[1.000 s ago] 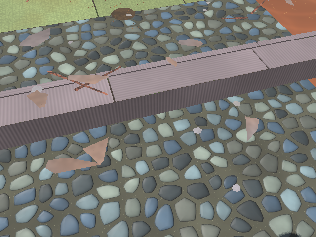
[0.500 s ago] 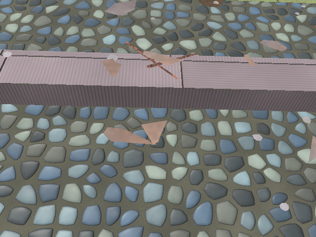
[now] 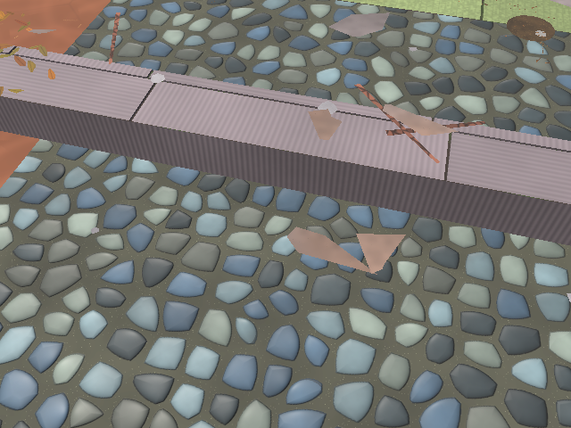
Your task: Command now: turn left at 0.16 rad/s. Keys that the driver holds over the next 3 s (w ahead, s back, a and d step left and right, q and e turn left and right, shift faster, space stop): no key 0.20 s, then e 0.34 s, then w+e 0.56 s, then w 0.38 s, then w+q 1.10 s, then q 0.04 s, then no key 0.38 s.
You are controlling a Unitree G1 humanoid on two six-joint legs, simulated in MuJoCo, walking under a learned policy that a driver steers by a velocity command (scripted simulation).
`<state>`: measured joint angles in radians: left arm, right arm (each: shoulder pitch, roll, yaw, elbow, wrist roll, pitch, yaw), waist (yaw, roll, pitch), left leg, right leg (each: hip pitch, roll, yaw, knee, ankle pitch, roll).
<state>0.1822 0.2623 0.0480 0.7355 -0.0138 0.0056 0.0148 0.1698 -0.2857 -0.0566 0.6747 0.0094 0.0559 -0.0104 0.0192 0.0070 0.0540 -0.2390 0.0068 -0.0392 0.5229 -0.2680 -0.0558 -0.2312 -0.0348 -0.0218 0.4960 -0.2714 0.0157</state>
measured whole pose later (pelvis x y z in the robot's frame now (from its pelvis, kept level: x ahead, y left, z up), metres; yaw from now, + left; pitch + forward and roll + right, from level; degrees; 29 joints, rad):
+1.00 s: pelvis +0.11 -0.07 +0.01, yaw -22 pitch +2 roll +3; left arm 0.45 0.27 0.04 0.77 -0.02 -0.05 0.03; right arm 0.04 -0.31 -0.09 0.73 0.01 -0.08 0.02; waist 0.07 0.04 0.01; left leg -0.62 0.03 -0.10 0.63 0.02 -0.06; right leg 0.00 0.05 0.17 0.26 -0.28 -0.09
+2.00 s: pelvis +0.60 -0.33 +0.01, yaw -19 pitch +1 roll -2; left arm 0.38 0.26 0.05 0.87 0.03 -0.09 0.00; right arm 0.13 -0.28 -0.05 0.80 -0.04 0.00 0.07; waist 0.05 0.04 0.04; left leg -0.61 0.07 0.03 0.79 -0.11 0.03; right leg -0.02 0.00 -0.20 0.25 -0.24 -0.01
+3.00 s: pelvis +1.07 -0.45 +0.12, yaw +9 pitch +3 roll +1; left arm 0.29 0.19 0.03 0.87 0.06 -0.05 0.01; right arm 0.17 -0.23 -0.03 0.70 -0.03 -0.02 0.00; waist 0.01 0.04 0.04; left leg -0.80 -0.12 -0.16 1.59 -0.19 0.07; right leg -0.57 0.02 -0.10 0.83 -0.31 -0.10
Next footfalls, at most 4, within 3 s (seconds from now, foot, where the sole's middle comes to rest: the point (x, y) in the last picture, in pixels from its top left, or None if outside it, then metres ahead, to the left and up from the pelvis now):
0.60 right None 0.02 -0.12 -0.77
1.16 left None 0.42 -0.05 -0.77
1.64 right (488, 402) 0.53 -0.42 -0.77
2.12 left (414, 290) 0.83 -0.29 -0.77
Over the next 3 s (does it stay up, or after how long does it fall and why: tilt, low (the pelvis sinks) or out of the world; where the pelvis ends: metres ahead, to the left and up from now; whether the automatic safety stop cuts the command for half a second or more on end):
stays up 1.07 -0.45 0.12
